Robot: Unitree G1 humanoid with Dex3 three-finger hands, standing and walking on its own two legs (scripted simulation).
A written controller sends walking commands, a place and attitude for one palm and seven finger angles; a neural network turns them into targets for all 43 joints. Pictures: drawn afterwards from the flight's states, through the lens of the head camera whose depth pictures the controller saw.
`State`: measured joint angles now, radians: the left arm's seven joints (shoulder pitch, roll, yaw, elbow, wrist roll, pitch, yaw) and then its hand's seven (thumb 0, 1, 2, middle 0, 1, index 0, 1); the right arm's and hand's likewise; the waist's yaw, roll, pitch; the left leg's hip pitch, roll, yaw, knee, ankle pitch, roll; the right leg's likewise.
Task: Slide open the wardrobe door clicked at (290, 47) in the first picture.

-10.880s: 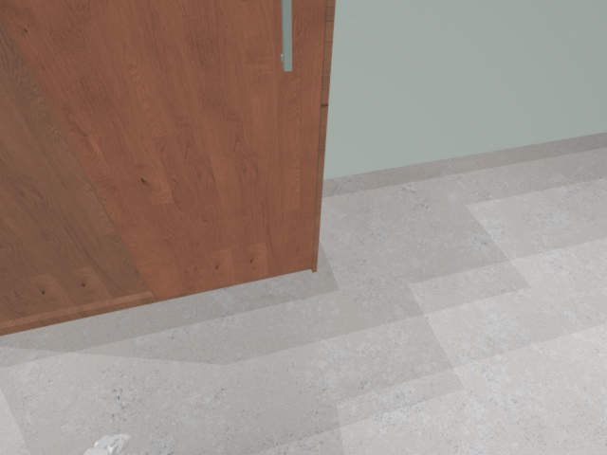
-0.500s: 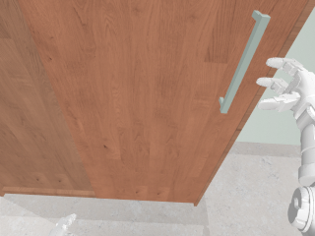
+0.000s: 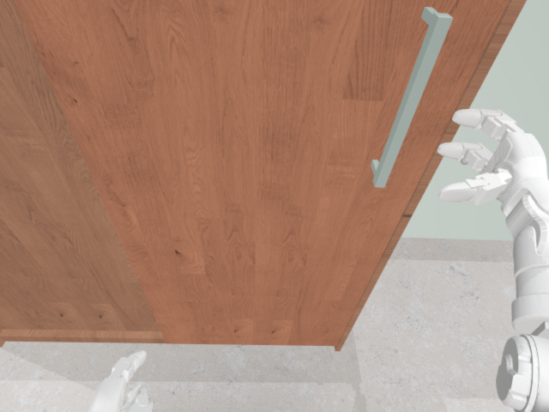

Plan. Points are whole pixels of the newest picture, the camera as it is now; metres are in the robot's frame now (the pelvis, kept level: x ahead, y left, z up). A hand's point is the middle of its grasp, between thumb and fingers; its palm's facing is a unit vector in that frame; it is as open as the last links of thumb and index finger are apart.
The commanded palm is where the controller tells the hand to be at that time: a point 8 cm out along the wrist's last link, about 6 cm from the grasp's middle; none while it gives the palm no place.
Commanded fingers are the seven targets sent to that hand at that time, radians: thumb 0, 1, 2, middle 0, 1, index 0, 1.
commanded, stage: move the hooked fingers beside the handle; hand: right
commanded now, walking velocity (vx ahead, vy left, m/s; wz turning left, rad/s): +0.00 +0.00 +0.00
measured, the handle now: (400, 109) +0.49 -0.12 +0.24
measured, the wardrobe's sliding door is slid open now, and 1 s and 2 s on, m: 0.00 0.00 0.00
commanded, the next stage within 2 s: none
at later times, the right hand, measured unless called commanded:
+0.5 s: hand (466, 137) +0.42 -0.19 +0.24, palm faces -0.05 +1.00 -0.02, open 14.0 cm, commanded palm +0.39 -0.24 +0.23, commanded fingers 0.00 0.50 -0.30 0.30 1.20 0.30 1.20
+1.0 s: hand (446, 145) +0.43 -0.18 +0.22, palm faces -0.03 +1.00 -0.01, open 14.0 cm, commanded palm +0.40 -0.23 +0.23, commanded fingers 0.00 0.50 -0.30 0.30 1.20 0.30 1.20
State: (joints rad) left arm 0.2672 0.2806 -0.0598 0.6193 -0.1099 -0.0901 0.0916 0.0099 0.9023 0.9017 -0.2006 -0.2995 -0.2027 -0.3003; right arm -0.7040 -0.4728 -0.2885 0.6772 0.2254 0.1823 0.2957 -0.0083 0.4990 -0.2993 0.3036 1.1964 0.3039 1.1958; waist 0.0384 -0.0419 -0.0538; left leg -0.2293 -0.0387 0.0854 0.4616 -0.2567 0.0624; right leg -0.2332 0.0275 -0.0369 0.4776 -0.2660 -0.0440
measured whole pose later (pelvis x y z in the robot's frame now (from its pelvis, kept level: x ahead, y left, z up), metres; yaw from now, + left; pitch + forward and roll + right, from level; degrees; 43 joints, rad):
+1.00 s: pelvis +0.00 -0.01 +0.00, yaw +0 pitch +1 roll +0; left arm 0.26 0.27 -0.06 0.63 -0.10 -0.06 0.08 0.01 0.90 0.90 -0.20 -0.30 -0.20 -0.30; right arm -0.75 -0.41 -0.24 0.64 0.23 0.27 0.21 -0.01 0.50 -0.30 0.30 1.20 0.30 1.20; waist 0.04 -0.05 -0.06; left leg -0.22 -0.02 0.07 0.45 -0.25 0.05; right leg -0.21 0.04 -0.05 0.44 -0.25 -0.06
